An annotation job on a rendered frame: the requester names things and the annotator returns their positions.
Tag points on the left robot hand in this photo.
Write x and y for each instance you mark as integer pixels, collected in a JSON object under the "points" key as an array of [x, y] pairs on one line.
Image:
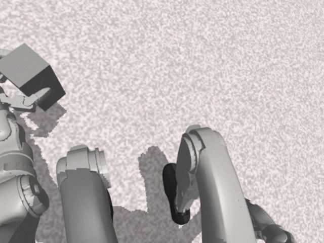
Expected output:
{"points": [[21, 103]]}

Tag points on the right robot hand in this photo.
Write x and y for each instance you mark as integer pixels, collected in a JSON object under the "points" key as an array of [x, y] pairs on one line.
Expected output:
{"points": [[260, 219]]}

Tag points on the right robot foot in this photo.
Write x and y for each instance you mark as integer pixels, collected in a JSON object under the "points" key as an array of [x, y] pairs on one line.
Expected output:
{"points": [[170, 186]]}

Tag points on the right robot arm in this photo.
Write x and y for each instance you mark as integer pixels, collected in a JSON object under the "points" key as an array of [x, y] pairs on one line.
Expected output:
{"points": [[276, 234]]}

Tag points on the carton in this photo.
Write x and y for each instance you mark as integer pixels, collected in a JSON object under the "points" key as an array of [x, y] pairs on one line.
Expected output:
{"points": [[29, 72]]}

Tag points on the left robot arm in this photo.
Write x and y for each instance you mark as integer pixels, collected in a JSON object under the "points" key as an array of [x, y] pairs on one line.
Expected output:
{"points": [[22, 199]]}

